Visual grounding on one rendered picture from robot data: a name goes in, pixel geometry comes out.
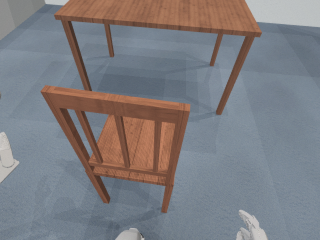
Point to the table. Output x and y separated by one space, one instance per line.
222 17

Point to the right robot hand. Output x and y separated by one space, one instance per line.
256 233

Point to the chair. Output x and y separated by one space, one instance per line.
140 141

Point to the left robot thigh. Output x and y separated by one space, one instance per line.
130 235

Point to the left robot hand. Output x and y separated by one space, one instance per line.
7 162

